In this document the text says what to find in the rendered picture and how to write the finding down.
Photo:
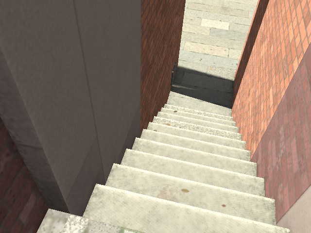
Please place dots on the stairs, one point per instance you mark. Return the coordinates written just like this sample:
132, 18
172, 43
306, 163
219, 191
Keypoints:
189, 172

